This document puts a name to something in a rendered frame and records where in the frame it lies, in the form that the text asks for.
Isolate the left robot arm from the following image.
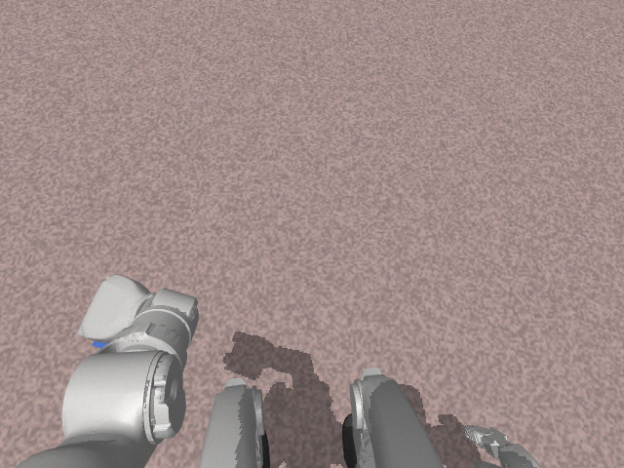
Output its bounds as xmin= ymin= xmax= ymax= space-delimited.
xmin=16 ymin=288 xmax=199 ymax=468

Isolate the right robot hand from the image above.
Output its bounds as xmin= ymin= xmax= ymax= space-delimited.
xmin=463 ymin=425 xmax=541 ymax=468

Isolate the left robot hand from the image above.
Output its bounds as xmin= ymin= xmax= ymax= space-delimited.
xmin=77 ymin=274 xmax=151 ymax=343

